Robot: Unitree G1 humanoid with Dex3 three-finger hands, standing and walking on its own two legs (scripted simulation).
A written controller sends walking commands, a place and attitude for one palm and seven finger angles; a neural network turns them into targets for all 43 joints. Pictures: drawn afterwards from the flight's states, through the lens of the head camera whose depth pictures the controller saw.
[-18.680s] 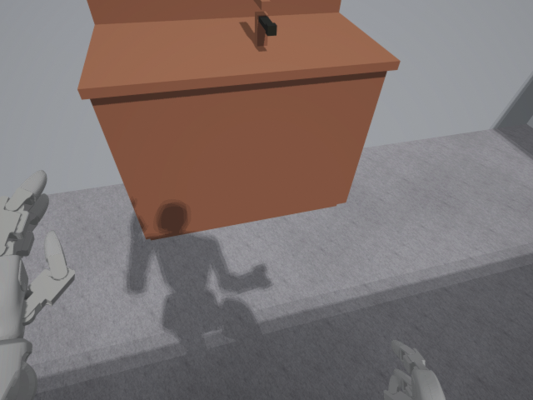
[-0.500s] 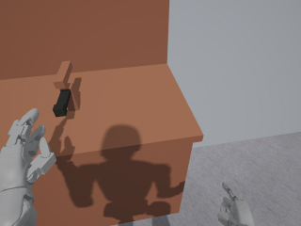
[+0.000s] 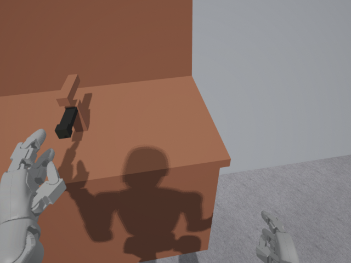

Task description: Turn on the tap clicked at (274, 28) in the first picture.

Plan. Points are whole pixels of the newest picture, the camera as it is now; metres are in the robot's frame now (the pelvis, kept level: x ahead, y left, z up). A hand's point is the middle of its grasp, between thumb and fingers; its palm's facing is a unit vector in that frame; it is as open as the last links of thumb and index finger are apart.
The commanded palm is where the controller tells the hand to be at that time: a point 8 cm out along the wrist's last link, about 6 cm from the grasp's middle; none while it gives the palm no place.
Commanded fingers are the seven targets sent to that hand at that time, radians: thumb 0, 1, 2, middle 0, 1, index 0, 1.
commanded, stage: turn the palm inward beside the body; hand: left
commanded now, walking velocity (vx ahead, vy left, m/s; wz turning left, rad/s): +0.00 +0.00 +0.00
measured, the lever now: (63, 131) +0.35 +0.35 +0.14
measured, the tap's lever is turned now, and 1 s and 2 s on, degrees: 0 0 0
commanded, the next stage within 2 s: reach beside the lever's end, fingers flat in 0.02 s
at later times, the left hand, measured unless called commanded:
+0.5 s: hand (62, 174) +0.21 +0.25 +0.17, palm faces +0.49 -0.86 -0.11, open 7.4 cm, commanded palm +0.16 +0.29 +0.17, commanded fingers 0.00 0.90 0.90 -0.20 -0.30 -0.20 -0.30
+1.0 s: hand (58, 162) +0.24 +0.28 +0.15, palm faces +0.51 -0.85 -0.11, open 7.5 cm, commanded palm +0.20 +0.33 +0.16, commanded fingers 0.00 0.90 0.90 -0.18 -0.24 -0.18 -0.24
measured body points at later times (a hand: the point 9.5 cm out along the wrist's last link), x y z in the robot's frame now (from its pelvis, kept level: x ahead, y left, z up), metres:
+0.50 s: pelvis +0.00 +0.00 +0.00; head -0.03 -0.03 +0.45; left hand +0.18 +0.29 +0.18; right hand +0.21 -0.21 -0.07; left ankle +0.01 +0.14 -0.73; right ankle +0.00 -0.08 -0.73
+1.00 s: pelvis +0.01 +0.02 +0.00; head -0.01 -0.01 +0.45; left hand +0.21 +0.33 +0.16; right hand +0.20 -0.21 -0.07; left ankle +0.01 +0.15 -0.73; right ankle +0.00 -0.08 -0.73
